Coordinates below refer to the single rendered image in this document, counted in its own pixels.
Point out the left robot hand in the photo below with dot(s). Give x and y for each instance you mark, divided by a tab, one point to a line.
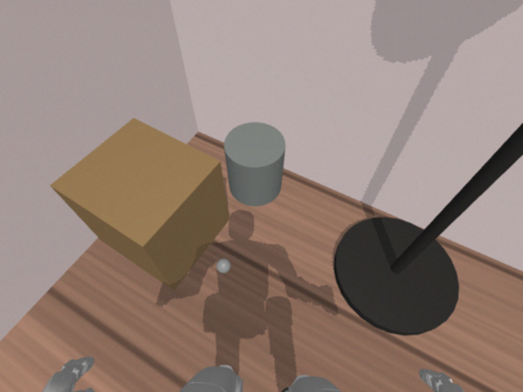
71	372

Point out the right robot hand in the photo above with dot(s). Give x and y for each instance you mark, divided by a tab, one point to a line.
439	382

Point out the coat stand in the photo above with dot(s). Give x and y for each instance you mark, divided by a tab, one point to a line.
395	275

